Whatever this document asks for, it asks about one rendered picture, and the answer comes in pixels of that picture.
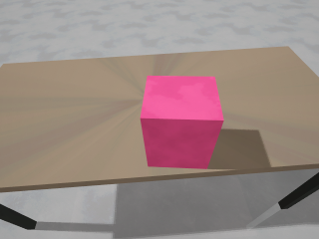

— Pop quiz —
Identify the carton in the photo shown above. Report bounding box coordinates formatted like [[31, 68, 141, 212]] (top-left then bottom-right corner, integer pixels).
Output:
[[140, 76, 224, 169]]

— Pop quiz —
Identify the table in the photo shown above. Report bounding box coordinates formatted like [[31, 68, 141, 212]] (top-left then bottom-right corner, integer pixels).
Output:
[[0, 46, 319, 230]]

